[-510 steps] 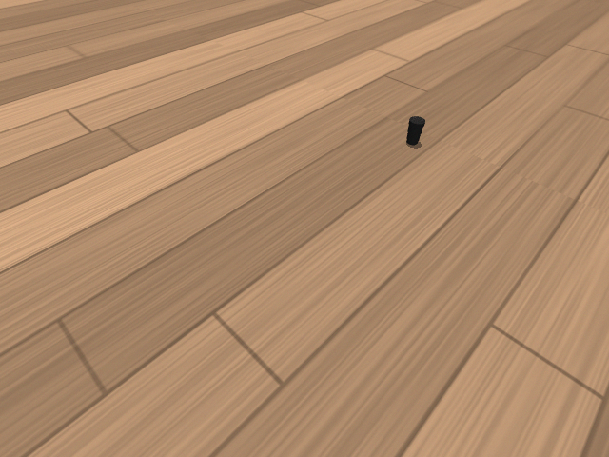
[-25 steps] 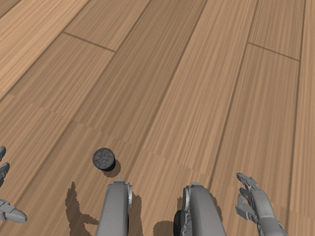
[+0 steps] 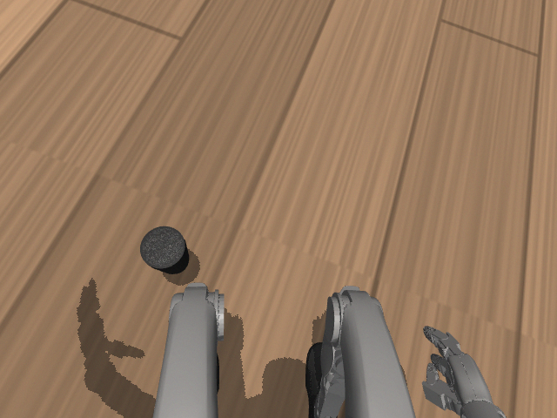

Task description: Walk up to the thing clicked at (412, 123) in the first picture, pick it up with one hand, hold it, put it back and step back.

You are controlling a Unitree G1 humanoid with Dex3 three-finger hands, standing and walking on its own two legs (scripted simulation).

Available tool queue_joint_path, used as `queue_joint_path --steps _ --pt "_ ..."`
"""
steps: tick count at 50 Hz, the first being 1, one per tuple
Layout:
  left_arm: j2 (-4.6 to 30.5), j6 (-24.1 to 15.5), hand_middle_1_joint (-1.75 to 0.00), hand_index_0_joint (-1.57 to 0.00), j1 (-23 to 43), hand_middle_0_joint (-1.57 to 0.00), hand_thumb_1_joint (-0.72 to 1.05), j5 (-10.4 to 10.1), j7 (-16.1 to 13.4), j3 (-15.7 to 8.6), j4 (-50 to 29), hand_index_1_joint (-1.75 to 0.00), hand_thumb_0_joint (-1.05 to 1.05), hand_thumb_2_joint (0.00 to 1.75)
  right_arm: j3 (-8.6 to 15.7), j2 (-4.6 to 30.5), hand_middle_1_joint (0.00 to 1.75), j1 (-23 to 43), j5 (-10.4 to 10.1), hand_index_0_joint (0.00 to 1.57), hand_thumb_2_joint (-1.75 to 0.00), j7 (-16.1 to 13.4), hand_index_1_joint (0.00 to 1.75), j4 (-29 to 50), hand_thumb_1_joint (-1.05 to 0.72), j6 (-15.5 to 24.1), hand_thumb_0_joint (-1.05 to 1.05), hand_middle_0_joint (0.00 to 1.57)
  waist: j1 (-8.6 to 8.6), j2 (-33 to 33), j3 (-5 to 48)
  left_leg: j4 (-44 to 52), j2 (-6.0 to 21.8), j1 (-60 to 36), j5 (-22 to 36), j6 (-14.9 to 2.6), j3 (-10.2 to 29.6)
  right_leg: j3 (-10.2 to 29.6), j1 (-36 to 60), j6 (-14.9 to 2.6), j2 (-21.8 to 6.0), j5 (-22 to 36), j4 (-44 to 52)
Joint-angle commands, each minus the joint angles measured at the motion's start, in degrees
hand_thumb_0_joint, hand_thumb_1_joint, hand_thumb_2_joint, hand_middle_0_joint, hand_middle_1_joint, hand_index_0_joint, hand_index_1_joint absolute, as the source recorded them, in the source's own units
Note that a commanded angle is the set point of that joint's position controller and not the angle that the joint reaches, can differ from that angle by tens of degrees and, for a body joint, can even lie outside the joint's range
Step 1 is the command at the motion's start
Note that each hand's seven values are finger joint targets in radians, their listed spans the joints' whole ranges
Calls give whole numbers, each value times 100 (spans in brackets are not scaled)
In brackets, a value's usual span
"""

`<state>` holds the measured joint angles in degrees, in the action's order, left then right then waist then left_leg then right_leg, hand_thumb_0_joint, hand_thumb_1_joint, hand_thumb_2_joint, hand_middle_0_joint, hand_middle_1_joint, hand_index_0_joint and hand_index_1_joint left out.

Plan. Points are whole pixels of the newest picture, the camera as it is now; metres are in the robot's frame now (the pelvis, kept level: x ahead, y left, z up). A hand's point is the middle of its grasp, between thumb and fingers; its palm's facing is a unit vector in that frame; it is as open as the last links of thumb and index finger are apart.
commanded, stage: go down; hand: left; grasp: from the side
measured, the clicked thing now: (169, 254) +0.41 +0.24 -0.39
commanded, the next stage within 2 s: approach in 1.50 s
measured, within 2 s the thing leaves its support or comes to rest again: neither
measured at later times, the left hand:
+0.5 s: hand out of the picture +0.30 +0.42 -0.06, palm faces +0.27 -0.95 -0.17, open 17.3 cm
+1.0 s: hand out of the picture +0.31 +0.43 -0.08, palm faces +0.28 -0.95 -0.15, open 17.4 cm
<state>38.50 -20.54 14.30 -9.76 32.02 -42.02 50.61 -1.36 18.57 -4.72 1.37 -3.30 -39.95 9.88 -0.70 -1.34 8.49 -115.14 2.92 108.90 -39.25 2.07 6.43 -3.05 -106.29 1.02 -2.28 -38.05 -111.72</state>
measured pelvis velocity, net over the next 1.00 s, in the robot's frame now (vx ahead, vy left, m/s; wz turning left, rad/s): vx -0.01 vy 0.00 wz -0.02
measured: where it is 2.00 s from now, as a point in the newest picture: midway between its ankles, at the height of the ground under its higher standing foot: (262, 410)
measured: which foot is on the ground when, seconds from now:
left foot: down 0.00-1.00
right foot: down 0.00-1.00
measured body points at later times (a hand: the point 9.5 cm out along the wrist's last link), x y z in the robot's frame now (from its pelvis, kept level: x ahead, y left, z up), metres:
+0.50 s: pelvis -0.01 +0.00 -0.05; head +0.18 +0.06 +0.35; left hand +0.28 +0.47 -0.05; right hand +0.18 -0.27 -0.16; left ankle +0.07 +0.14 -0.43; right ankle +0.09 -0.13 -0.43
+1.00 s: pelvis -0.01 +0.00 -0.07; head +0.19 +0.07 +0.33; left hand +0.29 +0.48 -0.07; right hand +0.16 -0.27 -0.18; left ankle +0.07 +0.14 -0.43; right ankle +0.09 -0.13 -0.43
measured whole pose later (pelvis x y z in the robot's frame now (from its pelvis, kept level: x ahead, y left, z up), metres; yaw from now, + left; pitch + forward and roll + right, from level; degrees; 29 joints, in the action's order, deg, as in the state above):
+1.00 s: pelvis -0.01 +0.00 -0.07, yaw -1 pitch +31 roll -6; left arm 46.0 -21.7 22.5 -11.8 38.2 -48.1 56.0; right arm -3.8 20.2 -4.2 2.4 -1.9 -41.1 10.3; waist -1.2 -2.3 5.9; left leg -128.5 2.0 120.5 -39.6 1.6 7.9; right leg -2.8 -117.1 1.8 -2.0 -38.2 -124.1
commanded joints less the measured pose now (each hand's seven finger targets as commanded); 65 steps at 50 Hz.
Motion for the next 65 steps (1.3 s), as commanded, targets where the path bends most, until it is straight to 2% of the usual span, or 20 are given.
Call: queue_joint_path --steps 1,5,9,16,20,21,27,29,35,38,42,43,47,49,52,59,61,62,64,65 --pt "2353 -371 -12 -7 529 -6 -54 -216 26 -758 -773 -11 0 7 397 1204 30 -442 16 20 -90 -70 30 457 -91 214 0 20 330 863 2968 1444 -145 -1946 660 -324 -359 -61 1576 -287 246 523 1021" --pt "2379 -410 -12 -7 773 -6 -54 -223 170 -709 -649 -12 0 8 391 1262 30 -449 45 20 -90 -72 30 422 -91 234 0 20 237 936 2917 1277 -124 -1842 569 -326 -362 -90 1329 -291 252 480 860" --pt "2767 -456 -10 -6 1058 -6 -54 -247 243 -873 -714 -10 0 7 349 1282 30 -404 79 20 -90 -55 30 442 -91 266 0 20 283 829 2962 1077 -125 -1515 398 -357 -436 -27 1397 -266 259 260 859" --pt "2845 -377 -11 -5 1119 -5 -54 -235 336 -894 -741 -11 0 9 333 1420 30 -483 64 20 -91 -51 30 408 -92 264 0 20 268 1257 3222 1077 -109 -1891 666 -278 -246 -230 981 -319 258 616 367" --pt "2743 -335 -10 -4 1172 -5 -53 -266 367 -848 -672 -10 0 9 320 1405 30 -499 49 20 -91 -43 30 359 -92 260 0 20 218 1238 2958 1016 -118 -1736 441 -298 -213 -255 686 -311 261 435 310" --pt "2972 -349 -9 -4 1225 -5 -54 -276 336 -963 -817 -10 0 9 312 1417 30 -455 56 20 -91 -34 30 422 -92 258 0 20 281 1201 3077 962 -122 -1674 443 -309 -260 -232 821 -306 260 416 332" --pt "2912 -348 -10 -4 1183 -4 -53 -324 366 -951 -674 -10 0 10 290 1402 30 -446 36 20 -91 -15 30 400 -91 252 0 20 278 1106 2899 872 -134 -1456 277 -330 -288 -249 677 -300 275 242 285" --pt "2821 -349 -10 -3 1272 -4 -51 -340 413 -868 -725 -11 0 12 291 1418 30 -525 44 20 -91 -1 30 337 -91 253 0 20 209 1228 2985 825 -126 -1581 404 -309 -256 -262 575 -311 264 363 186" --pt "3043 -365 -8 -3 1286 -4 -54 -373 444 -1044 -791 -9 0 10 266 1464 30 -553 46 20 -91 20 30 336 -92 233 0 20 287 1335 3095 764 -122 -1653 631 -280 -218 -280 546 -325 254 527 18" --pt "2857 -362 -8 -3 1238 -4 -53 -392 486 -974 -656 -9 0 10 273 1450 30 -599 48 20 -91 32 30 247 -92 213 0 20 245 1239 3066 651 -144 -1640 845 -282 -239 -273 449 -337 253 655 -32" --pt "3003 -400 -8 -3 1332 -4 -54 -384 505 -1071 -544 -9 0 10 261 1454 30 -598 69 20 -91 49 30 248 -92 201 0 20 242 1118 2992 574 -141 -1464 626 -312 -275 -270 478 -313 259 486 -9" --pt "3194 -430 -7 -3 1397 -4 -54 -375 506 -1151 -702 -9 0 10 252 1473 30 -557 77 20 -91 52 30 273 -92 203 0 20 300 1217 3095 567 -145 -1478 610 -310 -291 -261 493 -320 261 473 -41" --pt "3009 -437 -8 -3 1409 -4 -53 -407 574 -1063 -395 -9 0 11 236 1475 30 -567 76 20 -91 62 30 203 -92 183 0 20 194 1111 2887 511 -149 -1356 502 -318 -271 -284 363 -309 257 384 -74" --pt "3327 -502 -7 -2 1565 -3 -53 -418 570 -1219 -554 -8 0 11 211 1467 30 -505 87 20 -91 70 30 257 -92 180 0 20 284 1116 2906 466 -156 -1160 392 -344 -343 -257 497 -301 266 259 -55" --pt "3226 -497 -7 -2 1618 -4 -52 -404 645 -1118 -414 -8 0 10 208 1506 30 -531 94 20 -91 87 30 225 -92 182 0 20 192 1185 2861 441 -149 -1226 479 -327 -298 -290 327 -314 262 340 -167" --pt "3349 -538 -6 -2 1603 -4 -53 -455 723 -1233 -405 -8 0 10 200 1538 30 -498 102 20 -91 115 30 230 -92 187 0 20 216 1195 3001 313 -150 -1220 478 -324 -315 -285 315 -315 275 340 -234" --pt "3174 -528 -7 -3 1445 -4 -54 -492 751 -1223 -313 -8 0 10 201 1531 30 -563 98 20 -91 122 30 196 -92 173 0 20 210 1170 3049 275 -161 -1252 724 -307 -309 -317 370 -315 264 514 -301" --pt "3403 -538 -7 -3 1509 -4 -54 -479 738 -1325 -449 -9 0 10 207 1557 30 -523 98 20 -91 123 30 272 -92 174 0 20 262 1140 3125 265 -166 -1208 729 -317 -318 -301 416 -312 264 508 -285" --pt "3130 -521 -6 -3 1440 -4 -53 -482 767 -1141 -381 -8 0 9 213 1538 30 -538 91 20 -91 131 30 210 -92 166 0 20 207 1251 2984 304 -154 -1284 629 -301 -296 -319 238 -316 264 448 -308" --pt "3256 -550 -6 -3 1516 -4 -54 -511 768 -1244 -584 -8 0 9 224 1586 30 -507 83 20 -91 130 30 225 -92 162 0 20 282 1377 3067 337 -150 -1389 636 -287 -254 -317 150 -329 257 494 -391"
